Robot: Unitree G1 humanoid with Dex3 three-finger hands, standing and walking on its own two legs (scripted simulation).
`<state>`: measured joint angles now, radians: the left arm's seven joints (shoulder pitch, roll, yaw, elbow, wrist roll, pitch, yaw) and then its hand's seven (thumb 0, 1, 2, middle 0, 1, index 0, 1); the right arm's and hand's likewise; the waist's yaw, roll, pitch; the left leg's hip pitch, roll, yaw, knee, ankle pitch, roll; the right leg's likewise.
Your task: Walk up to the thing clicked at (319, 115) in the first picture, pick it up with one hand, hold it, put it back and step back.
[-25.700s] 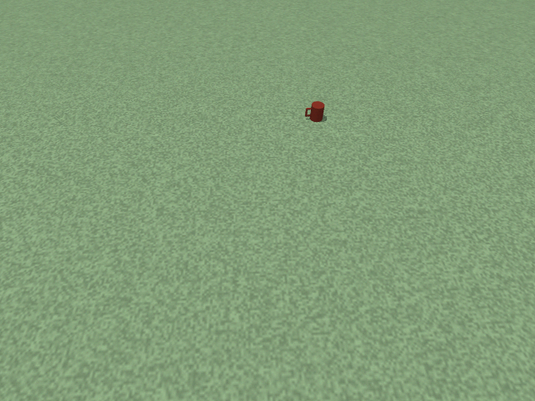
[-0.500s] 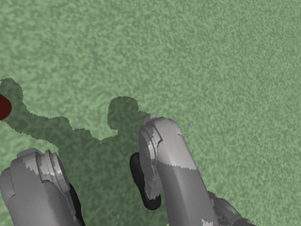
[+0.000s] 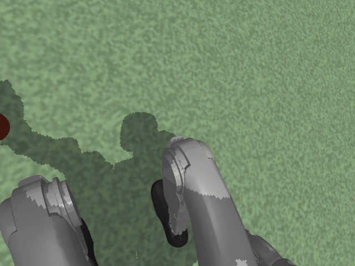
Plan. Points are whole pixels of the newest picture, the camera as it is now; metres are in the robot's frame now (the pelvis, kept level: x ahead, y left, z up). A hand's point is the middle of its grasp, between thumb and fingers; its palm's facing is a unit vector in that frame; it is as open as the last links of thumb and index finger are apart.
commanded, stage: open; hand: left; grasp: from above
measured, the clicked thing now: out of the picture +0.43 +0.32 -0.26
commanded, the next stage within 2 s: withdraw in 0.30 s
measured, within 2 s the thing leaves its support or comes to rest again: neither
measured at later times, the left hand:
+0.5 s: hand out of the picture +0.44 +0.31 -0.21, palm faces -0.44 -0.14 -0.89, open 14.1 cm
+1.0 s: hand out of the picture +0.43 +0.34 -0.03, palm faces -0.46 -0.10 -0.88, open 14.1 cm
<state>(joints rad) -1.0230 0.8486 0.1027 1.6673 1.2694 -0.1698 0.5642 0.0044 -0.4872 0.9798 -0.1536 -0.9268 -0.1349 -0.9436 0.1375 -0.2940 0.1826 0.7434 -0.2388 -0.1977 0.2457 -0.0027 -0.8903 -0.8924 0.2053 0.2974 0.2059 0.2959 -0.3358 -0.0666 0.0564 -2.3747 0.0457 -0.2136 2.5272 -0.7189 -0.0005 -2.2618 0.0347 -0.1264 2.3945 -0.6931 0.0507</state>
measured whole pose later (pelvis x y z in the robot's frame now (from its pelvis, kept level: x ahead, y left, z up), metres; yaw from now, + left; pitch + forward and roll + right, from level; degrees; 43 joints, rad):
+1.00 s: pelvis -0.01 +0.00 +0.07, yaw +6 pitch +34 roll -7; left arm -0.95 0.70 -0.03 1.27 1.11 -0.07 0.14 0.00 -0.54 1.02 -0.09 -1.03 -0.09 -1.03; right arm 0.16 -0.28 0.04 0.69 -0.08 -0.01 0.14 0.00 -0.91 -0.90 0.21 0.30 0.21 0.30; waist -0.19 0.04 -0.12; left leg -2.19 0.05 -0.11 2.25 -0.67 0.01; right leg -2.11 0.00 -0.06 2.18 -0.67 0.03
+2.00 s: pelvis +0.00 +0.00 +0.18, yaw +8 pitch +33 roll -6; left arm -0.39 0.48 0.01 0.61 0.64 0.07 0.06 0.01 0.65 0.88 -0.21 -0.37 -0.21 -0.37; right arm 0.15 -0.27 -0.03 0.62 0.01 0.02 0.05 0.00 -0.90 -0.89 0.20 0.30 0.21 0.30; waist -0.09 0.04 -0.20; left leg -1.87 0.04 -0.08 1.94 -0.65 0.01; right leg -1.79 -0.01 -0.05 1.88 -0.65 0.04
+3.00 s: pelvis +0.07 +0.01 +0.41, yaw +14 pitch +10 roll -3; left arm 0.51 0.22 0.03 -0.13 -0.05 0.47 0.02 0.02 0.91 0.90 -0.20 -0.30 -0.20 -0.29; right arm 0.27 -0.23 0.03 0.51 0.01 -0.23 -0.19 0.01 -0.90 -0.89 0.21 0.30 0.21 0.30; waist -0.04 0.05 -0.18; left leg -0.71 0.03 -0.05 1.02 -0.49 -0.01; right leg -0.63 -0.02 -0.07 0.95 -0.49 0.02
